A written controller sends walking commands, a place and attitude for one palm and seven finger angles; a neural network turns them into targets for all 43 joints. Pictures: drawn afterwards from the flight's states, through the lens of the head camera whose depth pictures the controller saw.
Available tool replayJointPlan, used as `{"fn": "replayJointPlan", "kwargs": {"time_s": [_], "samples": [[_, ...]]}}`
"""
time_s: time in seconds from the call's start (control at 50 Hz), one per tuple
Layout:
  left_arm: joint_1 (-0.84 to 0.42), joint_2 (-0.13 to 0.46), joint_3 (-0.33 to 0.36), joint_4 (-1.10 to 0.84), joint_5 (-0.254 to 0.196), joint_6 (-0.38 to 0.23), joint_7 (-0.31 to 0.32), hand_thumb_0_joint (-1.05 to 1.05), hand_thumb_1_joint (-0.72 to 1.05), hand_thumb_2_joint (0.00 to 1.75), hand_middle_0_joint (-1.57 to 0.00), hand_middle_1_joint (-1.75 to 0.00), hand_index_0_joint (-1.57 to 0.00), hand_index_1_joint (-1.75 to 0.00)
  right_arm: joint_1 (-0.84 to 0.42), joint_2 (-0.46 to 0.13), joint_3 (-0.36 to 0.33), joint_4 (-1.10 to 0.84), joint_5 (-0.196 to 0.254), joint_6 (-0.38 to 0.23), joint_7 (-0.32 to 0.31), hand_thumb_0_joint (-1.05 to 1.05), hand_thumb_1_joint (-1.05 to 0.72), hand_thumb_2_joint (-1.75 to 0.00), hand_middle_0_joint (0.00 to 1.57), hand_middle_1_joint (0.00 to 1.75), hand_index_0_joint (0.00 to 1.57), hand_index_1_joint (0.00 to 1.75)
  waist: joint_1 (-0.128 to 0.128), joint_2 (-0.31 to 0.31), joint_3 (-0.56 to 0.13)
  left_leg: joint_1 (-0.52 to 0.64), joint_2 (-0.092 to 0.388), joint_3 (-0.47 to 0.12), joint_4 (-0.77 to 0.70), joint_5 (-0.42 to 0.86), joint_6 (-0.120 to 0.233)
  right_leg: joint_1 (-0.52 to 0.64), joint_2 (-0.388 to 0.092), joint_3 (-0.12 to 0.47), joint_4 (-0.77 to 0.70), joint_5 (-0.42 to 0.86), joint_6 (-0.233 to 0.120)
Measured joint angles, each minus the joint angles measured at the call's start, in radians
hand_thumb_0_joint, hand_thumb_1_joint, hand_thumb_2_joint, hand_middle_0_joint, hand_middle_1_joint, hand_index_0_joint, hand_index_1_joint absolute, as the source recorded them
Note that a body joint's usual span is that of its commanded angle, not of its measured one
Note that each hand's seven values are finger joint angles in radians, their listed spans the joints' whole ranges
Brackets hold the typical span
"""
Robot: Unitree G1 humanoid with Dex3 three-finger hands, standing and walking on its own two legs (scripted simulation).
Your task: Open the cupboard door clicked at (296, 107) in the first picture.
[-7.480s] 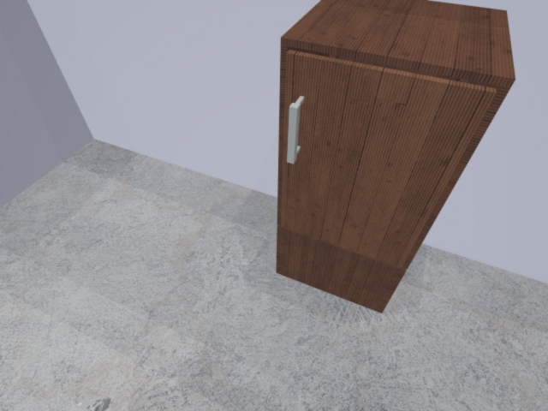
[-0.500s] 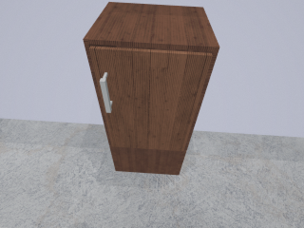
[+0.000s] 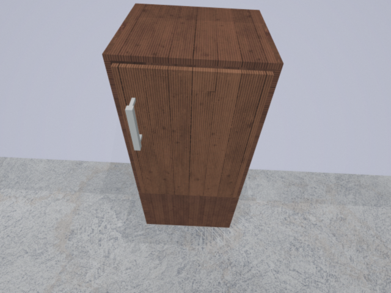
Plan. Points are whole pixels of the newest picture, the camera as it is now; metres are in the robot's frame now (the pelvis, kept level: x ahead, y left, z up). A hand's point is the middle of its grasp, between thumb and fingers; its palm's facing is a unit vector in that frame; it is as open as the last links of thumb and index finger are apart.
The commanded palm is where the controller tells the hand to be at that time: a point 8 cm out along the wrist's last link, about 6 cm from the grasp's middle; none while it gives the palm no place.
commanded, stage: raise the hand with hooked fingers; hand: left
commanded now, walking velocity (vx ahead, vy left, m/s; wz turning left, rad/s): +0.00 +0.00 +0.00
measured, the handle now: (135, 125) +0.55 +0.21 +0.00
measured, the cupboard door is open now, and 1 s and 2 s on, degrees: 0 0 0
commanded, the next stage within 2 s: none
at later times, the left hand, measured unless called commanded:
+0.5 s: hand (127, 278) +0.17 +0.15 -0.06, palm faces +0.02 -1.00 +0.02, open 8.7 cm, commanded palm +0.14 +0.23 -0.05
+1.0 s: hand (98, 254) +0.20 +0.21 -0.02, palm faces +0.04 -1.00 -0.06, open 11.7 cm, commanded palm +0.16 +0.26 -0.02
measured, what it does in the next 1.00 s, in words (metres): lowers itself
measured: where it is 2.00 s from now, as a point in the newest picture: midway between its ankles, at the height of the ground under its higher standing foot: outside the picture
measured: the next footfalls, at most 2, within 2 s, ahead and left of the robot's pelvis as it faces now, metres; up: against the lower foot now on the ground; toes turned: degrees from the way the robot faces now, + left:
none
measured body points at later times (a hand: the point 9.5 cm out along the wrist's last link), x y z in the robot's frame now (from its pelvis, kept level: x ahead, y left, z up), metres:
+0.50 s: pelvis -0.02 -0.04 -0.08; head +0.02 -0.01 +0.37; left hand +0.16 +0.20 -0.06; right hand +0.24 -0.28 -0.08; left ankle -0.04 +0.05 -0.74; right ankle +0.02 -0.11 -0.74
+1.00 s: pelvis -0.03 -0.04 -0.07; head +0.04 -0.03 +0.38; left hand +0.19 +0.26 -0.02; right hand +0.12 -0.29 -0.15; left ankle -0.04 +0.05 -0.74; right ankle +0.01 -0.11 -0.74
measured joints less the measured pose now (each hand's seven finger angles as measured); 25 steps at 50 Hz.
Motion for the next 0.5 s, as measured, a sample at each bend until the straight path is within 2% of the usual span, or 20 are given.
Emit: {"fn": "replayJointPlan", "kwargs": {"time_s": [0.08,0.1,0.12,0.14,0.2,0.26,0.32,0.38,0.42,0.46,0.5], "samples": [[-0.001,-0.003,-0.004,0.003,0.002,-0.004,0.005,0.01,0.91,0.90,-0.20,-0.30,-0.20,-0.30,0.005,-0.002,0.002,-0.007,0.003,0.002,0.002,0.01,-0.91,-0.90,0.20,0.30,0.20,0.30,-0.001,0.004,0.001,-0.013,0.002,-0.002,0.015,-0.007,0.000,-0.007,0.001,-0.003,0.005,-0.004,0.002],[0.049,0.007,-0.001,-0.148,-0.029,0.075,0.013,0.02,0.92,0.90,-0.20,-0.30,-0.20,-0.30,0.023,-0.004,0.009,-0.058,0.012,-0.004,0.003,0.01,-0.90,-0.90,0.20,0.30,0.20,0.30,-0.004,0.000,0.003,-0.027,0.001,-0.003,0.032,-0.014,-0.001,-0.019,-0.001,-0.005,0.020,-0.010,0.002],[0.113,0.030,0.008,-0.336,-0.053,0.135,0.028,0.04,0.95,0.90,-0.20,-0.30,-0.20,-0.30,0.050,-0.006,0.017,-0.111,0.020,-0.047,-0.004,0.01,-0.90,-0.90,0.20,0.30,0.20,0.30,-0.001,-0.009,-0.002,-0.034,-0.003,0.000,0.037,-0.018,-0.004,-0.042,-0.005,-0.001,0.056,-0.029,-0.009],[0.164,0.055,0.009,-0.488,-0.075,0.130,0.049,0.05,0.96,0.89,-0.20,-0.31,-0.20,-0.30,0.073,-0.013,0.017,-0.153,0.027,-0.098,-0.013,0.01,-0.91,-0.90,0.20,0.30,0.20,0.30,0.000,-0.016,-0.019,-0.045,-0.012,0.002,0.036,-0.018,-0.009,-0.072,-0.013,0.000,0.108,-0.073,-0.017],[0.201,0.097,0.013,-0.802,-0.142,0.062,0.080,0.06,0.94,0.88,-0.20,-0.32,-0.20,-0.32,0.098,-0.060,-0.001,-0.252,0.048,-0.220,-0.021,0.03,-0.92,-0.90,0.20,0.30,0.21,0.30,-0.015,-0.014,-0.058,-0.108,-0.042,-0.013,0.087,-0.032,-0.009,-0.133,-0.027,-0.012,0.182,-0.114,-0.028],[0.106,0.086,0.036,-0.934,-0.170,-0.071,0.038,0.05,0.89,0.87,-0.20,-0.35,-0.20,-0.34,0.055,-0.134,-0.020,-0.345,0.031,-0.275,-0.005,0.03,-0.92,-0.90,0.20,0.30,0.20,0.30,-0.036,0.025,-0.094,-0.235,-0.040,-0.039,0.233,-0.087,-0.011,-0.217,-0.024,-0.037,0.244,-0.116,-0.029],[0.015,0.056,0.073,-0.970,-0.206,-0.279,-0.081,0.04,0.82,0.85,-0.20,-0.38,-0.20,-0.38,-0.023,-0.169,-0.044,-0.434,0.017,-0.282,0.023,0.03,-0.92,-0.90,0.20,0.30,0.20,0.30,-0.034,0.018,-0.156,-0.392,-0.016,-0.029,0.383,-0.149,-0.029,-0.364,-0.006,-0.038,0.362,-0.161,-0.036],[-0.011,0.041,0.101,-0.971,-0.229,-0.468,-0.262,0.02,0.75,0.82,-0.20,-0.42,-0.20,-0.42,-0.105,-0.176,-0.071,-0.546,0.014,-0.265,0.056,0.02,-0.91,-0.90,0.20,0.30,0.20,0.30,-0.033,-0.014,-0.180,-0.523,0.010,-0.017,0.532,-0.215,-0.031,-0.494,0.015,-0.037,0.492,-0.208,-0.053],[0.013,0.054,0.113,-0.977,-0.228,-0.507,-0.343,0.02,0.70,0.80,-0.21,-0.45,-0.21,-0.44,-0.148,-0.177,-0.082,-0.622,0.017,-0.241,0.063,0.02,-0.91,-0.90,0.20,0.30,0.20,0.30,-0.025,-0.035,-0.189,-0.588,0.022,-0.011,0.610,-0.250,-0.023,-0.563,0.025,-0.036,0.567,-0.235,-0.061],[0.052,0.075,0.127,-0.987,-0.243,-0.478,-0.382,0.01,0.64,0.78,-0.22,-0.48,-0.22,-0.47,-0.177,-0.176,-0.086,-0.688,0.022,-0.210,0.060,0.02,-0.91,-0.90,0.19,0.30,0.20,0.30,-0.010,-0.052,-0.191,-0.635,0.030,-0.012,0.669,-0.277,-0.029,-0.611,0.030,-0.042,0.624,-0.262,-0.073],[0.097,0.089,0.152,-1.000,-0.262,-0.435,-0.381,0.01,0.59,0.76,-0.22,-0.51,-0.22,-0.50,-0.194,-0.174,-0.084,-0.734,0.025,-0.186,0.052,0.02,-0.91,-0.90,0.19,0.30,0.20,0.30,0.006,-0.055,-0.188,-0.670,0.038,-0.026,0.711,-0.294,-0.039,-0.639,0.035,-0.058,0.656,-0.281,-0.089]]}}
